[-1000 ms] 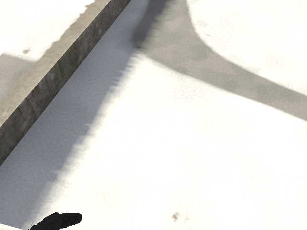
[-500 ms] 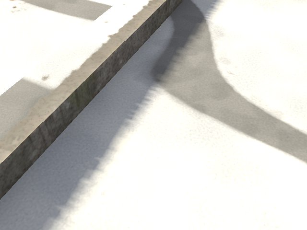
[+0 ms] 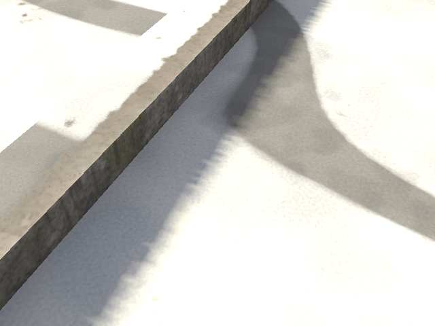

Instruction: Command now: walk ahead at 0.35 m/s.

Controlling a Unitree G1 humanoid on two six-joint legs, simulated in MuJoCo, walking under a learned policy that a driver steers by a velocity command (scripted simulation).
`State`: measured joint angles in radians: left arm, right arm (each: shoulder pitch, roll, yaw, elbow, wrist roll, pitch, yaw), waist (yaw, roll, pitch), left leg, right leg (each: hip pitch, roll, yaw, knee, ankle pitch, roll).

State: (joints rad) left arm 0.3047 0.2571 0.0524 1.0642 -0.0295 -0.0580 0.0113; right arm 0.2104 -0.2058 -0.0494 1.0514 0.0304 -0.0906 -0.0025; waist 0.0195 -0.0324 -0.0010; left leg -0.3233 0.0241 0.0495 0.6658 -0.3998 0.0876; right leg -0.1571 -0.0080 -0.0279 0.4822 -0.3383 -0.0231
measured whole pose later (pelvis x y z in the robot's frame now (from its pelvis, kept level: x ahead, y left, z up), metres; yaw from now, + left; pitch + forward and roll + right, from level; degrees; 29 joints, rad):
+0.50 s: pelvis +0.23 +0.00 -0.02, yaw +0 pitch +2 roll +0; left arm -0.09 0.23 0.04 0.88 -0.03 -0.09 -0.05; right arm 0.47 -0.22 -0.06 1.09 0.01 -0.08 -0.02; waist -0.08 -0.01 0.04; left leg 0.18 0.01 0.05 0.22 -0.43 -0.01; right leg -0.55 -0.02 -0.06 0.51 -0.03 -0.09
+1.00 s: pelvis +0.50 +0.00 -0.01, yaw -6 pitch +2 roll -3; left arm 0.33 0.25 0.06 1.01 -0.02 -0.04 0.02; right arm 0.00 -0.25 -0.05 0.85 -0.01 -0.10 -0.01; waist 0.09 0.04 0.03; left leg -0.48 0.04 -0.04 0.45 0.07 0.02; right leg -0.10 0.08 0.03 0.45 -0.37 -0.03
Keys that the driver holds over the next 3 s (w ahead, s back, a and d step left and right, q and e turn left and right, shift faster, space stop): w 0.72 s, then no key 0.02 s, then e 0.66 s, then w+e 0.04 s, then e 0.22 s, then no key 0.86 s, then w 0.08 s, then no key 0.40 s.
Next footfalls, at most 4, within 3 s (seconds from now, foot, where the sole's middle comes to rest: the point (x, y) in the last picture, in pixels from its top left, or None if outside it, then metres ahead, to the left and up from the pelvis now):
0.04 left None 0.07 0.12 -0.77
0.52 right None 0.43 -0.11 -0.77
1.00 left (192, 272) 0.69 0.10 -0.77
1.42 right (263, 315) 0.56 -0.13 -0.77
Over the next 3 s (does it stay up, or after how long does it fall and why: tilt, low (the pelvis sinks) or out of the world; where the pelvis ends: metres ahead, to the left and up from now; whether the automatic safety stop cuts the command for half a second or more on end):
stays up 0.65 -0.06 0.00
